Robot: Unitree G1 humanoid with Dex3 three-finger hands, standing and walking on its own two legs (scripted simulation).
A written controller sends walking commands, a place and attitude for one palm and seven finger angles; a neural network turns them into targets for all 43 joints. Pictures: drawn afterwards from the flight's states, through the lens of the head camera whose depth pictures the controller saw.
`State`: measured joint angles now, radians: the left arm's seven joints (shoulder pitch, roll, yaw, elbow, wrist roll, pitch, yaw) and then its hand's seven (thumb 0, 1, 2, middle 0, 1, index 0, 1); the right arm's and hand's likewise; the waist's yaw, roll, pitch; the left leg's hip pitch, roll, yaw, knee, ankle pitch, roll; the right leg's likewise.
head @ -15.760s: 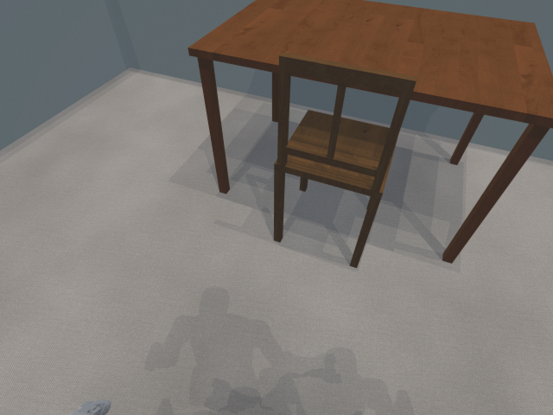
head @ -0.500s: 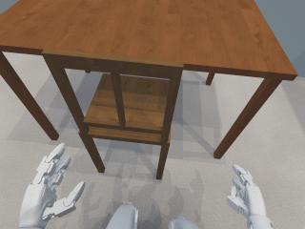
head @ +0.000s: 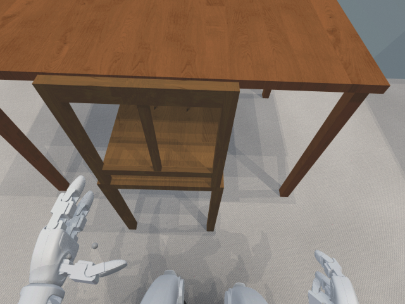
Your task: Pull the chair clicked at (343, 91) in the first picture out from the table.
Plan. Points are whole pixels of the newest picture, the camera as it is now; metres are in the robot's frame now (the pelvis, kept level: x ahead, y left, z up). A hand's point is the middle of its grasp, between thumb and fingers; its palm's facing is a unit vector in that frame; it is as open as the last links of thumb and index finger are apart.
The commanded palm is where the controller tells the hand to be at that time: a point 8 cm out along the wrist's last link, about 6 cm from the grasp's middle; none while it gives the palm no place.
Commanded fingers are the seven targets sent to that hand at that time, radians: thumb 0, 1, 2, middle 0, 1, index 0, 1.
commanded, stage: raise the hand toward the chair's back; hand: left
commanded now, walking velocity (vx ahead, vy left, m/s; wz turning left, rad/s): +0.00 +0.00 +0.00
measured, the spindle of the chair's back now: (151, 140) +0.47 +0.14 -0.01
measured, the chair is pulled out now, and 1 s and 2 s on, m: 0.00 0.00 0.00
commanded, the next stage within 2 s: aim the fingers beside a spindle in 1.06 s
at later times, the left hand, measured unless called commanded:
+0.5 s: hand (69, 232) +0.23 +0.24 +0.05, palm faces +0.03 -1.00 -0.04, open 16.9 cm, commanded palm +0.21 +0.29 +0.05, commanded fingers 0.00 -0.50 0.30 -0.06 -0.08 -0.06 -0.08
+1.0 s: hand (75, 224) +0.25 +0.23 +0.05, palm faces +0.04 -1.00 -0.05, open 16.9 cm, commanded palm +0.22 +0.28 +0.05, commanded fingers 0.00 -0.50 0.30 -0.06 -0.08 -0.06 -0.08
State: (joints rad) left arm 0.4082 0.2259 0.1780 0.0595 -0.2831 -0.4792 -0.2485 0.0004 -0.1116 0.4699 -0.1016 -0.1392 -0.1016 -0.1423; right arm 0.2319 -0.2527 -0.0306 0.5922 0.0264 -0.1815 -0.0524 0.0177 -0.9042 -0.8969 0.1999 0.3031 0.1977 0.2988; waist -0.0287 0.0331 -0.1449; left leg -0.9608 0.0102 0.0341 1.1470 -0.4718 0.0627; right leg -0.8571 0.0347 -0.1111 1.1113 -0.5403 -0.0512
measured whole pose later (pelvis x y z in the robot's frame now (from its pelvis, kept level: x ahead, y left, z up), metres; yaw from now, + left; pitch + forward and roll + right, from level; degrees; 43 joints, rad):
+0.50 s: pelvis +0.00 +0.03 +0.01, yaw +1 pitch +15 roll -5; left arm 0.31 0.27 0.18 0.06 -0.27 -0.39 -0.23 -0.01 -0.49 0.31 -0.06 -0.08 -0.06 -0.08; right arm 0.22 -0.24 0.05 0.51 0.02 -0.14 -0.04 0.01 -0.90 -0.90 0.20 0.30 0.20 0.30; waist -0.01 0.04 -0.14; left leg -0.92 -0.01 0.03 1.11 -0.46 0.10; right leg -0.80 0.01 -0.11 1.05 -0.51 -0.01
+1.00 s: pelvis +0.00 +0.02 +0.01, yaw +0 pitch +15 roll -4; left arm 0.30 0.27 0.20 0.08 -0.28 -0.41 -0.23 -0.01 -0.50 0.30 -0.06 -0.08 -0.06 -0.08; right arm 0.24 -0.25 0.03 0.54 0.02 -0.14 -0.03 0.02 -0.90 -0.90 0.20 0.30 0.20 0.30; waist -0.03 0.04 -0.14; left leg -0.91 -0.01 0.03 1.09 -0.45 0.09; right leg -0.79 0.02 -0.11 1.03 -0.51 -0.02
